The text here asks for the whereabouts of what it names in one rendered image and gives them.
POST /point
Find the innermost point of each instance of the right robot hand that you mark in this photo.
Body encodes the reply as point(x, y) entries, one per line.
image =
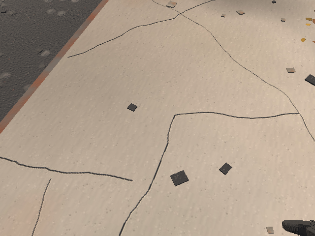
point(299, 227)

